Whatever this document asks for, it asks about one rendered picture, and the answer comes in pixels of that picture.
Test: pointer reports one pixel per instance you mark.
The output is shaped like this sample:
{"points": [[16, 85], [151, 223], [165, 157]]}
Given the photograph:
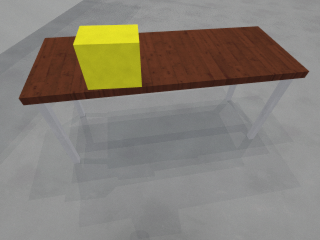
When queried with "carton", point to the carton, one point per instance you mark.
{"points": [[109, 56]]}

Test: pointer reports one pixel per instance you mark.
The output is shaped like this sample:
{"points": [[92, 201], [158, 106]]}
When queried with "table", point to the table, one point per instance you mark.
{"points": [[170, 61]]}

